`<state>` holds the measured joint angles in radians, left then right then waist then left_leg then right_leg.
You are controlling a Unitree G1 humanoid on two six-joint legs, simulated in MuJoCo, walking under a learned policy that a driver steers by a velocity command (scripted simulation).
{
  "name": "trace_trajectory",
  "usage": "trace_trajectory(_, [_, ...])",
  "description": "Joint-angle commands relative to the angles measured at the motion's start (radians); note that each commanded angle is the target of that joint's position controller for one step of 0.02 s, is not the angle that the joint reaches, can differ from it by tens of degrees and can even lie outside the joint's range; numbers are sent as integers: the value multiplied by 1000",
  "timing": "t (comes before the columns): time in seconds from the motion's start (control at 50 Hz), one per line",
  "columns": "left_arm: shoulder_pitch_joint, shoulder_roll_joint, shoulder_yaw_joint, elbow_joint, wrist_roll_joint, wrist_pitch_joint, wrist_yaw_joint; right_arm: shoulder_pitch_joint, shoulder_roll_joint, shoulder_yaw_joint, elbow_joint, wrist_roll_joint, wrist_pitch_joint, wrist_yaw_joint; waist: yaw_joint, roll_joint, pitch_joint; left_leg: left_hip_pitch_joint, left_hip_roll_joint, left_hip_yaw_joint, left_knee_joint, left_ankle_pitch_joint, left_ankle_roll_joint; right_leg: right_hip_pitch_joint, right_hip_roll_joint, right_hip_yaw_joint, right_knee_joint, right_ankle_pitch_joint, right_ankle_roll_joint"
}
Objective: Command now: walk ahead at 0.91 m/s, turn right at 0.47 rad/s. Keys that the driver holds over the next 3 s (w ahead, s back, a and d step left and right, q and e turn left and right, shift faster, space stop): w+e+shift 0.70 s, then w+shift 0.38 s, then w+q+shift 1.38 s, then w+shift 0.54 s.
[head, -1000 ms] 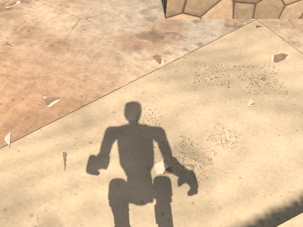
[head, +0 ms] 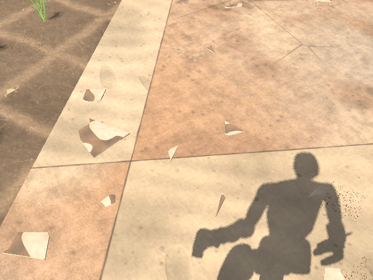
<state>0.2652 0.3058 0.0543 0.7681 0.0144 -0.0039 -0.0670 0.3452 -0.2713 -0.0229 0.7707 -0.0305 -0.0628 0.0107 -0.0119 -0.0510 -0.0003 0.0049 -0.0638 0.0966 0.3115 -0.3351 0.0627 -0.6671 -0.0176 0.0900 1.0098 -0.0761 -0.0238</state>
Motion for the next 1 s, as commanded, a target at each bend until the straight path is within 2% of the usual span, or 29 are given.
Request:
trace_trajectory(0.02, [-89, 95, 38, -53, 2, -20, -9, -5, -131, -43, -14, 2, -62, -5, 7, 91, 140, -2, 265, -104, -189, 203, 43, -169, -14, 30, -102, 193, -18])
trace_trajectory(0.1, [-165, 56, 21, -44, 9, -37, -44, 6, -124, -38, 45, 8, -99, -25, 13, 77, 158, -107, 232, 60, -182, 206, 11, 52, -29, -86, -315, 524, -65])
trace_trajectory(0.14, [-217, 54, 14, -43, 9, -40, -49, 60, -130, -37, 81, 2, -95, -33, -12, 53, 200, -16, 239, 92, -150, 319, -6, 22, -25, -134, -388, 511, -95])
trace_trajectory(0.18, [-279, 49, 5, -55, 32, -41, -42, 135, -135, -31, 123, 7, -84, -46, -44, 39, 226, 119, 234, 133, -80, 593, -37, -2, 12, -212, -500, 467, -121])
trace_trajectory(0.22, [-290, 50, 0, -56, 62, -32, -27, 185, -156, -21, 157, 16, -58, -70, -36, 73, 175, 227, 241, 168, 79, 1039, -63, 78, 81, -310, -556, 407, -139])
trace_trajectory(0.26, [-71, 78, 10, 14, 65, -24, -13, 167, -186, -22, 169, 11, -24, -96, 80, 125, 90, 219, 274, 165, 425, 1349, -70, 287, 108, -325, -557, 303, -168])
trace_trajectory(0.28, [150, 114, 28, 89, 55, -20, -5, 114, -178, -20, 165, -10, -8, -101, 180, 153, 15, 119, 288, 139, 679, 1374, -60, 501, 85, -277, -536, 252, -203])
trace_trajectory(0.3, [357, 177, 62, 153, 48, -22, 20, 4, -195, -36, 148, -8, 0, -83, 299, 56, -32, -137, 195, 133, 1182, 972, -60, 769, 24, -150, -598, 236, -301])
trace_trajectory(0.32, [408, 206, 79, 201, 9, -26, 39, -170, -113, -25, 95, -24, -11, -51, 309, -159, 23, -553, 16, 94, 1520, -166, -28, 999, -24, -105, -568, 319, -313])
trace_trajectory(0.34, [399, 317, 88, 197, 16, -35, 39, -87, -57, 3, -3, 0, -34, -49, 161, -192, -87, -881, 65, -65, 1585, -330, -51, 1272, -179, 120, -300, 807, -361])
trace_trajectory(0.36, [418, 276, 87, 184, 3, -32, 43, -118, -106, 11, -42, 10, -46, -42, 191, 38, -253, -1019, 78, -163, 1484, -249, -78, 1415, -245, 350, -405, 500, -497])
trace_trajectory(0.38, [353, 263, 91, 174, 1, -22, 67, -131, -137, 15, -65, 11, -64, -34, 154, 47, -183, -1075, 111, -202, 1343, -193, -89, 1279, -303, 542, -628, 64, -505])
trace_trajectory(0.4, [245, 211, 75, 150, 18, -17, 70, -158, -181, 6, -37, -17, -63, -24, 110, 157, -38, -1032, 153, -171, 1240, -162, -76, 1058, -264, 508, -740, -148, -440])
trace_trajectory(0.42, [208, 196, 59, 134, 19, -36, 76, -167, -184, 0, -45, -38, -58, -17, 51, 129, 44, -973, 165, -215, 1154, -111, -88, 890, -265, 534, -735, -97, -430])
trace_trajectory(0.44, [140, 173, 47, 128, -4, -49, 86, -198, -169, 3, -63, -49, -35, -5, -25, 180, 154, -818, 210, -220, 939, -94, -131, 597, -207, 454, -805, -39, -389])
trace_trajectory(0.48, [26, 201, 47, 90, 2, -78, 80, -256, -130, 16, -96, -43, -17, 11, -58, 143, 228, -498, 219, -171, 611, 16, -166, 201, -89, 306, -868, -1, -336])
trace_trajectory(0.5, [-2, 214, 56, 80, 2, -89, 75, -250, -96, 27, -99, -27, -17, 18, -61, 80, 190, -335, 186, -136, 489, 139, -156, 122, -32, 247, -856, 48, -299])
trace_trajectory(0.54, [15, 214, 70, 85, -12, -101, 53, -205, -103, 16, -81, 17, -20, 14, -38, 11, 115, -157, 129, -87, 412, 368, -136, 126, 7, 212, -809, 135, -248])
trace_trajectory(0.58, [45, 231, 82, 92, -19, -94, 42, -152, -136, -1, -63, 17, -24, -1, -39, 27, 47, -88, 78, -83, 328, 345, -118, 264, 29, 212, -647, 280, -200])
trace_trajectory(0.62, [-20, 236, 81, 78, -5, -92, 44, 190, -215, -47, 19, 9, -27, -27, -248, 59, -143, 208, 50, -60, 329, 176, -112, 277, 93, 165, -154, 460, -136])
trace_trajectory(0.64, [-76, 78, 40, 33, 4, -101, 48, 389, -301, -71, 57, -21, -31, -46, -310, 241, -231, 344, 265, -314, 244, -157, -94, 124, 172, 127, 281, -24, -113])
trace_trajectory(0.66, [18, -29, 4, -52, -31, -104, 51, 284, -334, -69, 38, -40, -31, -39, -127, 526, -255, 305, 507, -934, -91, -384, -65, -44, 203, 77, 489, -452, -120])
trace_trajectory(0.68, [81, 14, -2, -41, -19, -83, 54, 81, -279, -71, 4, -28, -26, -29, -23, 430, -176, 192, 519, -1071, -156, -687, 17, -127, 113, 49, 541, -340, -138])
trace_trajectory(0.7, [49, 56, 2, -19, 1, -60, 47, -37, -186, -60, -29, -20, -18, -24, -15, 253, -64, 64, 475, -866, -109, -662, 33, -133, 31, 10, 488, -261, -132])
trace_trajectory(0.72, [7, 53, 2, -21, 12, -50, 34, -50, -142, -53, -8, -23, -14, -18, -18, 172, 9, -49, 417, -693, -87, -465, 26, -101, 0, -6, 447, -223, -121])
trace_trajectory(0.78, [-92, -7, -17, -83, 29, -27, -1, 40, -62, -26, 91, -11, -40, -12, 3, 178, 61, -160, 337, -401, -99, -112, 15, -82, -44, 36, 356, -190, -103])
trace_trajectory(0.88, [-267, 50, -31, -167, 25, -25, -7, 18, -114, -36, 111, -1, -80, 4, 34, 104, 119, -168, 299, -123, -255, 192, 49, -86, -24, -2, -9, -12, -73])
trace_trajectory(0.94, [-373, 28, -52, -192, 23, -37, -27, 77, -141, -38, 136, 9, -78, 1, 0, 78, 150, -155, 296, -9, -365, 353, 51, 84, -11, -140, -274, 77, -99])
trace_trajectory(1.0, [-335, 55, -46, -170, 33, -43, -9, 140, -200, -44, 168, 10, -59, -11, 34, 143, 76, 44, 320, 60, -183, 1025, 44, 210, 72, -216, -367, -25, -145])
